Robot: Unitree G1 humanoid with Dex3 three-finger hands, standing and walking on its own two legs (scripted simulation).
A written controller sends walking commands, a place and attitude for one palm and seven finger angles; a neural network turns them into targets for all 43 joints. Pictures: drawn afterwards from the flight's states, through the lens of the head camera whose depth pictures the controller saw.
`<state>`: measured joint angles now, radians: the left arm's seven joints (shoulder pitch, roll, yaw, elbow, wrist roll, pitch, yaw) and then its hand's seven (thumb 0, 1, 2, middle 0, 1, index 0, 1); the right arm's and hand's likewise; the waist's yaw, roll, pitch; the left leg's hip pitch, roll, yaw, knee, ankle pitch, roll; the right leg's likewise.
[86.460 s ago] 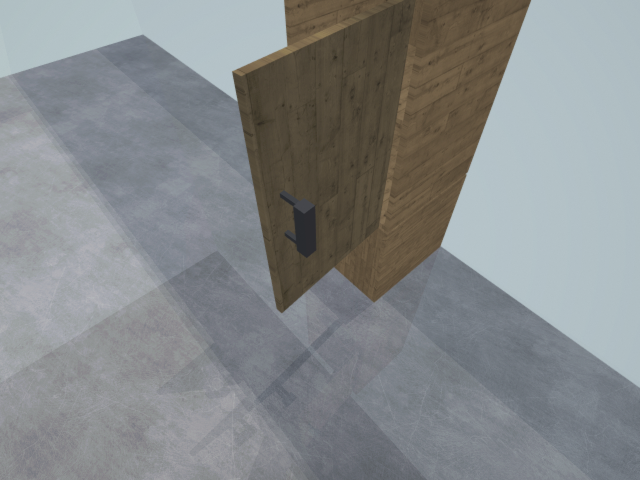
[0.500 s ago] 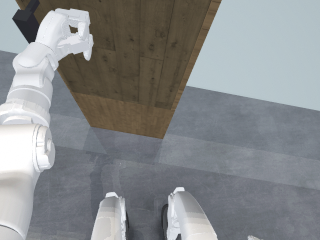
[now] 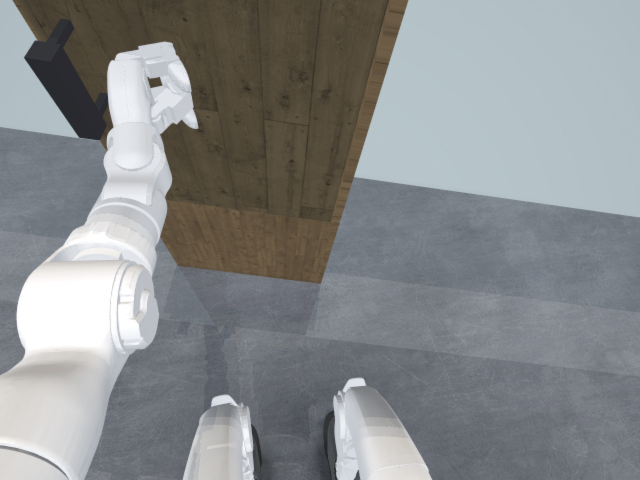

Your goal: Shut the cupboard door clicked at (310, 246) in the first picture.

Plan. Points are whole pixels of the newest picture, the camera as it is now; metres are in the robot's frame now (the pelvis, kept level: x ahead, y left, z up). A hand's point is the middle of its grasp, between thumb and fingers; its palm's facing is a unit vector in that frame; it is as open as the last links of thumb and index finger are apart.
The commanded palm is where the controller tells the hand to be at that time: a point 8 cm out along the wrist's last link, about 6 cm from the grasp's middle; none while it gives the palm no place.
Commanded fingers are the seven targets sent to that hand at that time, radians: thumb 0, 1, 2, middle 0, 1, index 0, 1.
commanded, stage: pull the fist back off the door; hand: left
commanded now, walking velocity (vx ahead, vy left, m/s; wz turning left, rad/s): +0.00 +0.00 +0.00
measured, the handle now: (78, 82) +0.60 +0.22 +0.08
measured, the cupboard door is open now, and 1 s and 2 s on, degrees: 0 0 0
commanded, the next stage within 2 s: draw the hand back to the body in 0.42 s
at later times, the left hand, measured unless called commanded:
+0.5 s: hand (192, 122) +0.53 +0.09 +0.08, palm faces +0.07 -1.00 -0.03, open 3.1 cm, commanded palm +0.49 +0.13 +0.09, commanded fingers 0.00 0.90 0.90 -1.30 -1.50 -1.30 -1.50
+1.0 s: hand (107, 159) +0.41 +0.14 +0.16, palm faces +0.05 -1.00 -0.04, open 3.1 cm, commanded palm +0.37 +0.19 +0.17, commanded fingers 0.00 0.90 0.90 -1.19 -1.38 -1.19 -1.38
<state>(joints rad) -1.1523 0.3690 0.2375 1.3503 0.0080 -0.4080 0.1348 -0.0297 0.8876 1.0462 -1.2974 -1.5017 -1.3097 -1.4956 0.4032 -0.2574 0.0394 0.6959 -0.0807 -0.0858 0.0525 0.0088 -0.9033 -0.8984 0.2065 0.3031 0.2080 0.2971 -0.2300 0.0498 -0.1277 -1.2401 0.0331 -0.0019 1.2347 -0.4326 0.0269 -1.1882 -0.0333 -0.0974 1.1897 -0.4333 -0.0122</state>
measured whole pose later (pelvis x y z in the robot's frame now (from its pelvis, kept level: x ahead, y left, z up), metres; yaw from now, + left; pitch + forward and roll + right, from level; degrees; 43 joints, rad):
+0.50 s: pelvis +0.06 -0.02 +0.03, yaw -1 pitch +22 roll -1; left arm -0.69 0.19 0.22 0.96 -0.04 -0.51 0.10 0.01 0.90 0.90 -1.30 -1.50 -1.30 -1.50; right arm 0.32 -0.24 -0.02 0.62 -0.04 0.02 0.04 0.01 -0.91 -0.90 0.20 0.30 0.21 0.30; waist -0.12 0.03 -0.14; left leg -0.98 0.05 0.04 1.10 -0.49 0.00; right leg -0.97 -0.01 -0.06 1.08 -0.49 -0.02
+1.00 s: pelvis +0.08 -0.02 +0.08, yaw +0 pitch +9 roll +0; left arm -0.12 0.20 0.14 0.35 -0.21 -0.31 -0.09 0.02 0.90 0.90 -1.30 -1.50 -1.30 -1.49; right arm 0.25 -0.25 0.00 0.57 0.04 0.01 -0.02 0.01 -0.91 -0.90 0.20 0.30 0.20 0.30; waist -0.02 0.05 -0.10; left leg -0.56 0.03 0.03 0.81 -0.41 -0.01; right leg -0.55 -0.01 -0.07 0.81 -0.43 -0.03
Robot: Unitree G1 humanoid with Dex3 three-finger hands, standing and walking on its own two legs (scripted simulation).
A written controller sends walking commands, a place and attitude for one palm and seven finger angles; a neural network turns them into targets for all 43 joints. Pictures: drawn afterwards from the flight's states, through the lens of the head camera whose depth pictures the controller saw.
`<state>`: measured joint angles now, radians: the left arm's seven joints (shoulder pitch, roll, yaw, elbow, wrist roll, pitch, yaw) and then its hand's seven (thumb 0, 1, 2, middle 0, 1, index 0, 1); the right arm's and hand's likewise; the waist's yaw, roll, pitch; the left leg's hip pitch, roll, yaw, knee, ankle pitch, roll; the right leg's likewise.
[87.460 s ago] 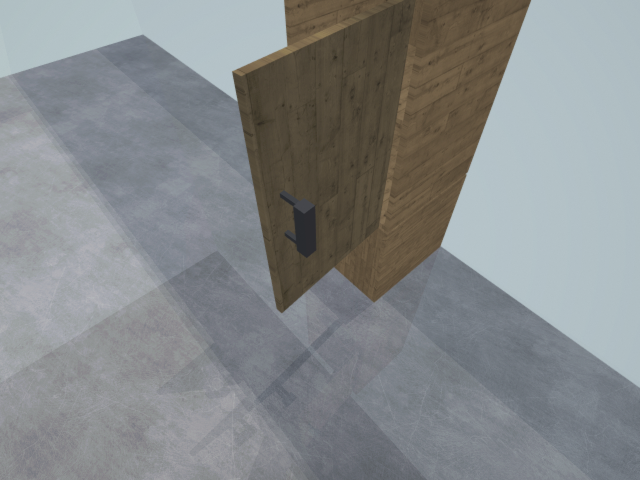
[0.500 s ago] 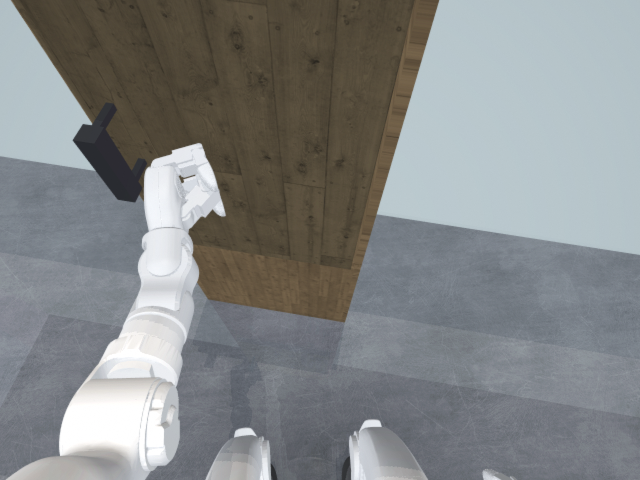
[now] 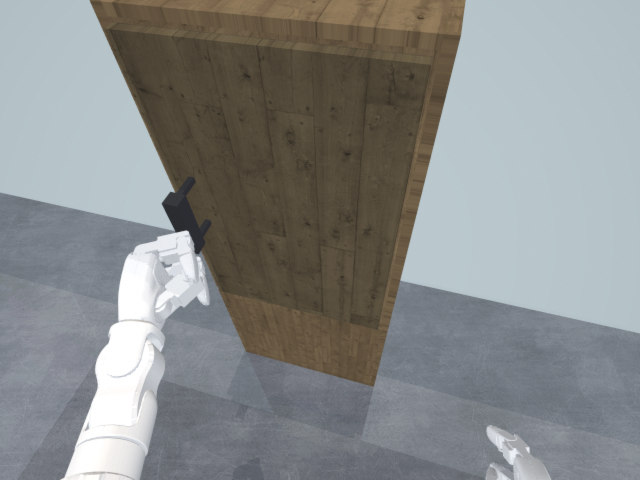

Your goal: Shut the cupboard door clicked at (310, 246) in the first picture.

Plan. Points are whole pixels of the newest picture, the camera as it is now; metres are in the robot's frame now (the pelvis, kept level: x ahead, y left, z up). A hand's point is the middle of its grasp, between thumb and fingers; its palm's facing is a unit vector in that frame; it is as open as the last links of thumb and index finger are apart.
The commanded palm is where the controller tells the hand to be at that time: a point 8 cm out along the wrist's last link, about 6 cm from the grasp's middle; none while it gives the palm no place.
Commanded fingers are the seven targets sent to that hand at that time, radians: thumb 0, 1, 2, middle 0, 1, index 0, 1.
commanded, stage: draw the hand back to the body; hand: left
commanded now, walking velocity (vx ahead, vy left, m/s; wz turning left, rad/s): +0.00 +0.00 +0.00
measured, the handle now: (191, 215) +0.52 +0.24 +0.00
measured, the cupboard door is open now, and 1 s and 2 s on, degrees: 0 0 0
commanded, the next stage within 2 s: step back with the hand held close in 1.12 s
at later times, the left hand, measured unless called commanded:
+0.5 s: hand (65, 330) +0.23 +0.24 +0.15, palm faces +0.32 -0.89 -0.32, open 4.3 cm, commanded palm +0.19 +0.28 +0.17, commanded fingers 0.00 0.90 0.90 -0.50 -0.63 -0.50 -0.63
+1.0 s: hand out of the picture +0.19 +0.28 +0.19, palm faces +0.48 -0.79 -0.39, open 7.3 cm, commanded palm +0.14 +0.32 +0.21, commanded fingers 0.00 0.90 0.90 -0.20 -0.30 -0.20 -0.30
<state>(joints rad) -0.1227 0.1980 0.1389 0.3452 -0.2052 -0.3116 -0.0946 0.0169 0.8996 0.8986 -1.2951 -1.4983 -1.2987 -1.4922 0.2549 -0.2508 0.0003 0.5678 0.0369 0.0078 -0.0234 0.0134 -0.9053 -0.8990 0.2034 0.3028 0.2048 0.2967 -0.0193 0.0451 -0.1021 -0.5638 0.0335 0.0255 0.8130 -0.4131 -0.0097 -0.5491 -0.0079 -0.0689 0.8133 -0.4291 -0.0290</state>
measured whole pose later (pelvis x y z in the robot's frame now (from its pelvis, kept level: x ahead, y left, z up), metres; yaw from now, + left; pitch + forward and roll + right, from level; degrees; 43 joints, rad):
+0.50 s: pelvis +0.00 +0.02 +0.04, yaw +0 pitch -4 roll +0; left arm 0.28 0.30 0.18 -0.15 -0.07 -0.04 0.09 0.02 0.89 0.90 -0.77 -0.92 -0.77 -0.91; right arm 0.18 -0.22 0.05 0.60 0.02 -0.03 -0.09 0.02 -0.90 -0.90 0.20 0.30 0.21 0.30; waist 0.04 0.07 0.00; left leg -0.12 0.00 0.05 0.42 -0.25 0.01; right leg -0.11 -0.02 -0.05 0.43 -0.26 0.00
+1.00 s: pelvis +0.00 +0.02 +0.04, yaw +0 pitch -5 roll +0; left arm 0.44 0.32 0.33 -0.33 -0.07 -0.05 0.11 0.01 0.89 0.90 -0.23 -0.33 -0.23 -0.32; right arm 0.20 -0.23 0.02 0.65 0.01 -0.10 -0.09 0.02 -0.90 -0.90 0.20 0.30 0.21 0.30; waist 0.07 0.08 0.01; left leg -0.09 0.00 0.04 0.41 -0.24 0.01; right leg -0.08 -0.02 -0.06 0.42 -0.26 0.00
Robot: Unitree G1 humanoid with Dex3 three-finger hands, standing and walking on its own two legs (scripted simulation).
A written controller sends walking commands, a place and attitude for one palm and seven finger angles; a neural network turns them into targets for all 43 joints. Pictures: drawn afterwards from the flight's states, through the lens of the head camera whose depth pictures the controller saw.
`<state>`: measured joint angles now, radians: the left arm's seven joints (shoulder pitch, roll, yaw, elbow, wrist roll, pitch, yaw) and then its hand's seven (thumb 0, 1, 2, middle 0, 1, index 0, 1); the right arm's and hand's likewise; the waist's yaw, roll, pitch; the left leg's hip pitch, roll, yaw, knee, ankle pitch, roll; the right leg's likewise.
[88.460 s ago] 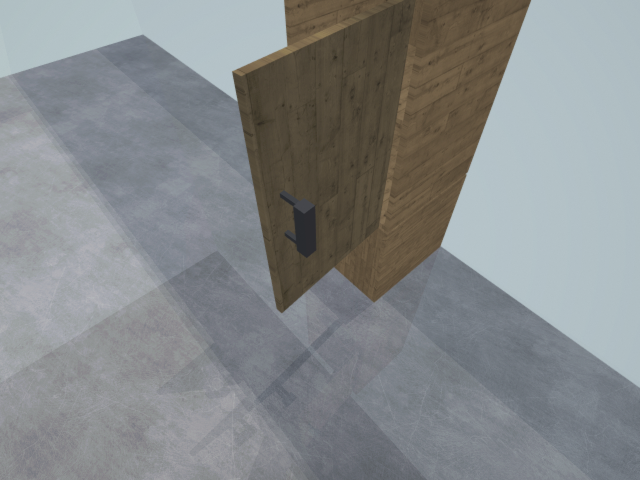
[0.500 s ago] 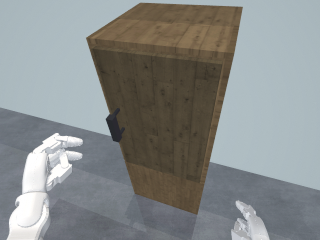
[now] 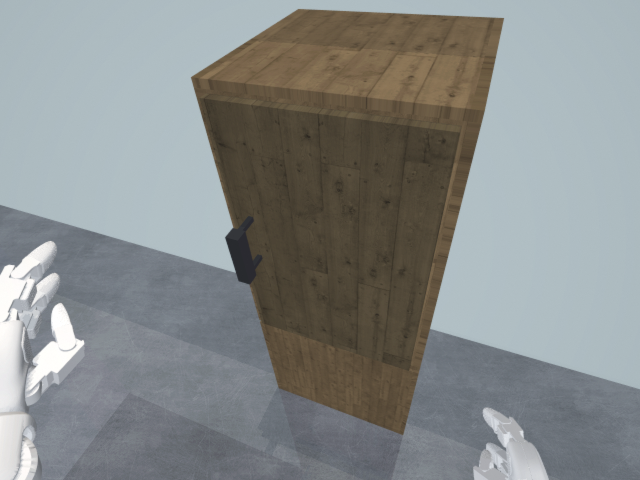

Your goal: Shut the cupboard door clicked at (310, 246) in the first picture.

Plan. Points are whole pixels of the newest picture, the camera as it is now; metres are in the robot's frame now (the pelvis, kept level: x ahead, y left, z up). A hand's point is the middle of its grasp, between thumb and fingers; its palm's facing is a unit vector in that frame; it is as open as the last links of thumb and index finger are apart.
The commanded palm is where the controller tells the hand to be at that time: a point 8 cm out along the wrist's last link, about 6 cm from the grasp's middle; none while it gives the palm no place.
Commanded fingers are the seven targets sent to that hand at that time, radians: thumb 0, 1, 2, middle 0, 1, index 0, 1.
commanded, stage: draw the hand back to the body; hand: left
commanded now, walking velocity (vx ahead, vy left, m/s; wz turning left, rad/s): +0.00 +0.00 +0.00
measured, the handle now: (247, 249) +0.52 +0.22 -0.04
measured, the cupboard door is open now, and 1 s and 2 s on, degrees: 0 0 0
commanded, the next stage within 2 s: step back with the hand held close in 0.12 s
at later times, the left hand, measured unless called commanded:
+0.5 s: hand (80, 337) +0.20 +0.27 +0.15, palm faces +0.39 -0.78 -0.49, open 7.4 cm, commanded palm +0.14 +0.31 +0.17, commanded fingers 0.00 0.90 0.90 -0.20 -0.30 -0.20 -0.30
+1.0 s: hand out of the picture +0.11 +0.30 +0.15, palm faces +0.49 -0.75 -0.45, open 7.4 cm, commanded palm +0.05 +0.33 +0.17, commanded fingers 0.00 0.90 0.90 -0.20 -0.30 -0.20 -0.30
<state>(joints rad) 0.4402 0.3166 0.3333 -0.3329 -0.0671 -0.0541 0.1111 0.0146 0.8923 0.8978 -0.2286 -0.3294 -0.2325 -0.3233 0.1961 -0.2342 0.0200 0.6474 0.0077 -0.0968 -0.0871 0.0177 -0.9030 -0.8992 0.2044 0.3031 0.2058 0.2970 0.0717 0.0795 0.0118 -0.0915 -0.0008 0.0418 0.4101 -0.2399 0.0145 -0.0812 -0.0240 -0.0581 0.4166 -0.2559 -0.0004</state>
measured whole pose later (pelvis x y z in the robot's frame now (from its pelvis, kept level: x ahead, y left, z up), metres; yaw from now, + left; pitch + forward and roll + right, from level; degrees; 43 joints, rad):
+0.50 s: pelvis +0.00 +0.01 +0.00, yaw -1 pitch +0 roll +0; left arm 0.53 0.38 0.38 -0.39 -0.07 -0.12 0.12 0.01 0.89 0.90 -0.21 -0.30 -0.21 -0.30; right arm 0.18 -0.26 -0.02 0.59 0.01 0.01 -0.10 0.02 -0.90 -0.90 0.20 0.30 0.21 0.30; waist 0.01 0.07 -0.02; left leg -0.23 0.00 0.06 0.48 -0.26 0.03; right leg -0.21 -0.03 -0.04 0.46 -0.25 0.01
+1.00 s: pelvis -0.08 +0.02 -0.02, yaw +2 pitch -1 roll -2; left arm 0.52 0.39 0.44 -0.46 -0.02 -0.20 0.16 0.01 0.89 0.90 -0.21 -0.30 -0.21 -0.30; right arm 0.25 -0.22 0.00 0.57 0.01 -0.03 -0.10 0.02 -0.90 -0.90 0.21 0.30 0.21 0.30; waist 0.00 0.02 0.00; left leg -0.42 0.00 0.03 0.65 -0.24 0.06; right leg -0.37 0.00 -0.01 0.59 -0.21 0.03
